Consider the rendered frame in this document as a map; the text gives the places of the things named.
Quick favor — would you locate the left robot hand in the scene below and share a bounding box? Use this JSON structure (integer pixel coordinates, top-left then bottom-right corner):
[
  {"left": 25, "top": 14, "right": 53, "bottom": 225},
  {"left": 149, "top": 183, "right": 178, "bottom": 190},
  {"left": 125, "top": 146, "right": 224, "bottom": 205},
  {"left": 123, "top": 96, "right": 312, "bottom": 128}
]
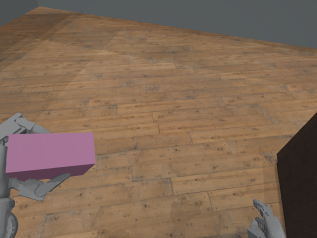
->
[{"left": 0, "top": 113, "right": 71, "bottom": 202}]

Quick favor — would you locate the sponge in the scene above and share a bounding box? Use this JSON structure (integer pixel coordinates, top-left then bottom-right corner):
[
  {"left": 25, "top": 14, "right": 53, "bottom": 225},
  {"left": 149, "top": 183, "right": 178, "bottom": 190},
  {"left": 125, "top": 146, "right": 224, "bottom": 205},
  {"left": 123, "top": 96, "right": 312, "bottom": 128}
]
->
[{"left": 5, "top": 132, "right": 96, "bottom": 182}]

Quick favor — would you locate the right robot hand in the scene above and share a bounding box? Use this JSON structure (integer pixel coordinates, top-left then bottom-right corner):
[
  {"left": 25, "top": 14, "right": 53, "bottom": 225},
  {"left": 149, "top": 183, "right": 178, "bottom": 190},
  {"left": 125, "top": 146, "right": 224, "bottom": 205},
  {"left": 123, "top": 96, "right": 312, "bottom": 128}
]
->
[{"left": 247, "top": 199, "right": 286, "bottom": 238}]

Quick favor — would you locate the left robot forearm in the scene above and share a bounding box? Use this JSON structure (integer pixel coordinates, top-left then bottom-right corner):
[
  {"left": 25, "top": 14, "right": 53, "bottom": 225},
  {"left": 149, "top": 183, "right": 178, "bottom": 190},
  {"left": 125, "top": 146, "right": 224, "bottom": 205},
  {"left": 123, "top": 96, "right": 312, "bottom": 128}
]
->
[{"left": 0, "top": 198, "right": 18, "bottom": 238}]

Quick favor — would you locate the table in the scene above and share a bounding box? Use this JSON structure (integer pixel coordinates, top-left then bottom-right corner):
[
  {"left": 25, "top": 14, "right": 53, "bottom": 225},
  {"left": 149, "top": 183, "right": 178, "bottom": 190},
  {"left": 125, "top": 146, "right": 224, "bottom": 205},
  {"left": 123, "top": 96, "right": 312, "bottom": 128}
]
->
[{"left": 276, "top": 112, "right": 317, "bottom": 238}]

